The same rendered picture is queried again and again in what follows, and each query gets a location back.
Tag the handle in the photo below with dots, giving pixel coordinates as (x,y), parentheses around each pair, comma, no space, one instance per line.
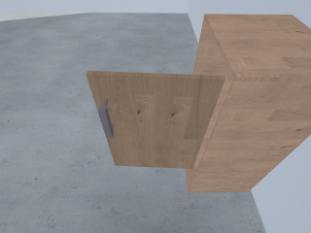
(105,120)

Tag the cupboard door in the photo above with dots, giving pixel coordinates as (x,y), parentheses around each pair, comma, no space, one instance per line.
(160,119)

